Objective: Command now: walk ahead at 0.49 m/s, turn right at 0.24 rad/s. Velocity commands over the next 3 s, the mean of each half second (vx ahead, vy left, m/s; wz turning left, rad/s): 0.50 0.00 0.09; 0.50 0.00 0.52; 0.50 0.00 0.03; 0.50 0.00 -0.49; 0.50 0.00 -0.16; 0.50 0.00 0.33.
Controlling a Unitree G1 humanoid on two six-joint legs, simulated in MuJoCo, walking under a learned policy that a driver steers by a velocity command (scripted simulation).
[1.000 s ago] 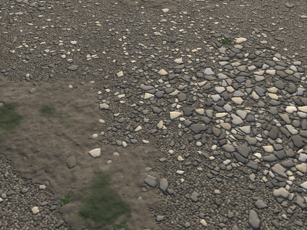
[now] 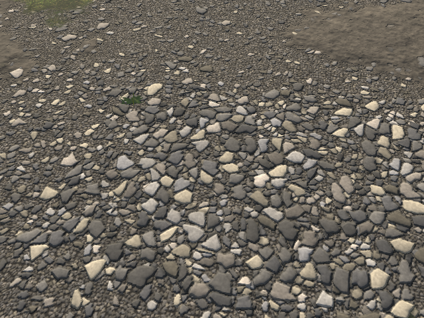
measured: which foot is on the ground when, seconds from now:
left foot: down 0.00-0.36, up 0.38-0.88, down 0.90-1.00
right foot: up 0.00-0.32, down 0.34-0.88, up 0.90-1.00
